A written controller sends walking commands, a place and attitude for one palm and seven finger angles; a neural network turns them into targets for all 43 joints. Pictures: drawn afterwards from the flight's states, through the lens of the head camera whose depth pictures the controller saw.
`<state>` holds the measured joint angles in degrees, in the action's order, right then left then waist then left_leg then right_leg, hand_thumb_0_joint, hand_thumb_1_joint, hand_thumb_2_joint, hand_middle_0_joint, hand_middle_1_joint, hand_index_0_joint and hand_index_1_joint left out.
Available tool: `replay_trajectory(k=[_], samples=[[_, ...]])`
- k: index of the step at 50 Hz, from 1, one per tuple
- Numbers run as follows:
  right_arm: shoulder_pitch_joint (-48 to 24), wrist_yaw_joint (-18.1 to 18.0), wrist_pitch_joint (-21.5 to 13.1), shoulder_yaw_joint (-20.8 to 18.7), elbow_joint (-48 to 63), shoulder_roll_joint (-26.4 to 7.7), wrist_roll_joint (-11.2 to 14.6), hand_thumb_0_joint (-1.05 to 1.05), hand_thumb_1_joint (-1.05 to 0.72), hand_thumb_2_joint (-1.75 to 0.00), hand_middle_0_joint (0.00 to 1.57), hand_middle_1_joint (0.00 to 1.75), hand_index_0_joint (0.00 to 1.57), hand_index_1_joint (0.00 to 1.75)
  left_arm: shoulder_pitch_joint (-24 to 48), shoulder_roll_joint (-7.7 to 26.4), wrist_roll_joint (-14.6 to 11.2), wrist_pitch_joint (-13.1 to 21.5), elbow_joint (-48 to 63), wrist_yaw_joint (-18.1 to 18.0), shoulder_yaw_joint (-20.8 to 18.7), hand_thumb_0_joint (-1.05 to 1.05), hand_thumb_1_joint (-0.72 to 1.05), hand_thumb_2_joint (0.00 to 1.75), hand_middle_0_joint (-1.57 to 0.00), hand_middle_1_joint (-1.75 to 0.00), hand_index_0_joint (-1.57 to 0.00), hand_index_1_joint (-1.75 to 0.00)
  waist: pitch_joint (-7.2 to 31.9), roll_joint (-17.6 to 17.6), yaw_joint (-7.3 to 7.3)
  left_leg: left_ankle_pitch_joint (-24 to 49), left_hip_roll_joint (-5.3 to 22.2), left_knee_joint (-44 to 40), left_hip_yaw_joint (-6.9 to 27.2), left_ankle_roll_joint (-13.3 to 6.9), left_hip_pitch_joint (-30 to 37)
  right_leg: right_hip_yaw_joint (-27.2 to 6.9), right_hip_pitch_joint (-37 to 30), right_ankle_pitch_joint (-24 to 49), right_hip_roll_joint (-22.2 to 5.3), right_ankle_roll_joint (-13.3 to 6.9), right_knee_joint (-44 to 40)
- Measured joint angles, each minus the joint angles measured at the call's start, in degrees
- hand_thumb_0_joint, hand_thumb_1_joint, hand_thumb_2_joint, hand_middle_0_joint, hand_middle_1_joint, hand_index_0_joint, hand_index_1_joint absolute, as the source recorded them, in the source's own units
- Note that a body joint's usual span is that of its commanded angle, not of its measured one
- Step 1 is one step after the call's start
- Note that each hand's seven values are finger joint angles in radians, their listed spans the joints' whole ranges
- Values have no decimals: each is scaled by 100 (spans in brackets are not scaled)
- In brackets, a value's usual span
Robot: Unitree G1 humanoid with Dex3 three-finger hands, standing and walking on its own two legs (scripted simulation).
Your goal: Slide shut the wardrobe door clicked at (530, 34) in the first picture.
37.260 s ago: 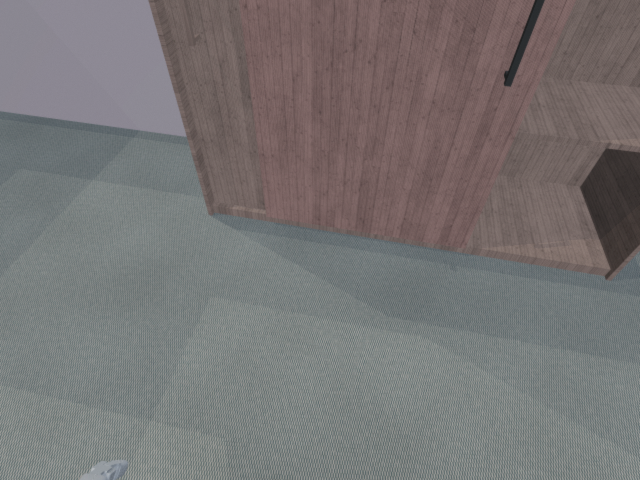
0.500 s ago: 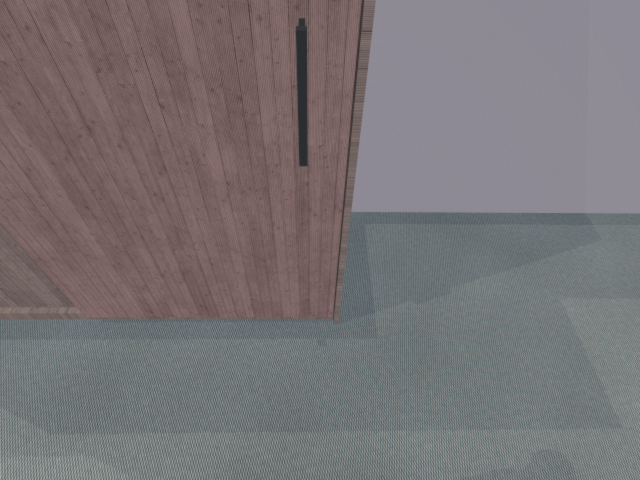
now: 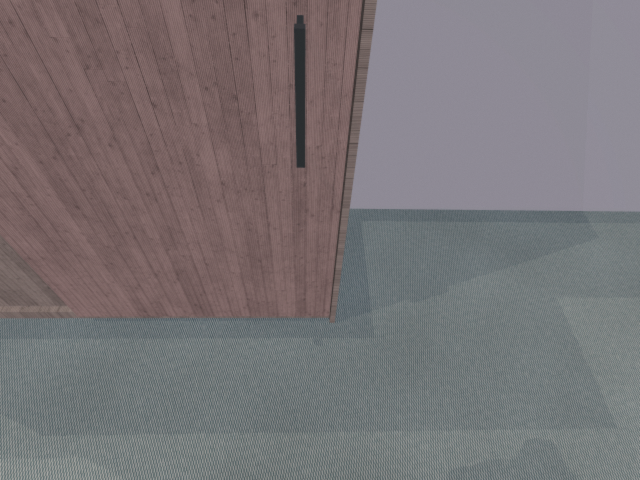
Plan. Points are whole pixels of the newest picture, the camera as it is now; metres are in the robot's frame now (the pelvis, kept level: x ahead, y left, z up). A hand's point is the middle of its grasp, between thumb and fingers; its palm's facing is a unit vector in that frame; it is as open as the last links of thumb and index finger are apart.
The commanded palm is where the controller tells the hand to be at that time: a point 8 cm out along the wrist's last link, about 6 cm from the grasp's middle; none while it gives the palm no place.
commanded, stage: look to check the result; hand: left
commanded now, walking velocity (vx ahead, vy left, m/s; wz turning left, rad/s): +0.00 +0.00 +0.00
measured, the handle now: (300, 99) +0.68 +0.07 +0.11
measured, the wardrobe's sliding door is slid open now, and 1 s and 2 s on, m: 0.00 0.00 0.00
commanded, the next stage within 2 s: stand and wait in 0.26 s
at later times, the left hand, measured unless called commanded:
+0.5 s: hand out of the picture +0.03 +0.18 -0.18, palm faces -0.02 -0.98 -0.21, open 7.4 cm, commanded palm none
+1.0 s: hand out of the picture +0.03 +0.18 -0.18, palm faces -0.03 -0.98 -0.22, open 7.4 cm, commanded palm none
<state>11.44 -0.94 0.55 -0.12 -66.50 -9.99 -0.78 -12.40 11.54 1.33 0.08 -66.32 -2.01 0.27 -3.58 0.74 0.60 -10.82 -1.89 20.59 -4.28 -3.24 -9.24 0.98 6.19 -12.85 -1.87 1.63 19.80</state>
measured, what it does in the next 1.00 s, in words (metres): stands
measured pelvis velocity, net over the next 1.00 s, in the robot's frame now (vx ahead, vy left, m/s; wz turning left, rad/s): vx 0.01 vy -0.01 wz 0.00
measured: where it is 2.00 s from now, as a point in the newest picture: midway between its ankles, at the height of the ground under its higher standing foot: outside the picture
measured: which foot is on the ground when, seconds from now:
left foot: down 0.00-1.00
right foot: down 0.00-1.00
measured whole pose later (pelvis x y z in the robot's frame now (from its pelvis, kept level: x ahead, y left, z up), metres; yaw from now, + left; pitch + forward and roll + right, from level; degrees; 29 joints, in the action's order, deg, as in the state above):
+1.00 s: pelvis +0.01 -0.01 +0.00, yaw +0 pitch -1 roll +0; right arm 11.0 -1.1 0.2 -0.1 -67.1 -10.5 -0.7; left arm -12.1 11.5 1.2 0.5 -66.2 -1.9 0.3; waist -3.5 0.9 0.6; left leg -11.4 -1.6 19.6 -4.3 -2.7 -7.6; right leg 1.0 4.6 -13.4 -1.5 1.2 18.8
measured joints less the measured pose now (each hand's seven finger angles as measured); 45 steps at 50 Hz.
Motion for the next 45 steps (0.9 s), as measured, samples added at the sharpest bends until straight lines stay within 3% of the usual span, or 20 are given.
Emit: replay_trajectory(k=[45], samples=[[-21,-17,-33,9,-54,-30,7,0,-91,-89,20,30,20,30,43,-8,-9,34,20,6,-3,0,91,90,-20,-30,-20,-30,12,14,5,-57,14,-107,0,42,161,-4,-148,-65,18,-31,-89]])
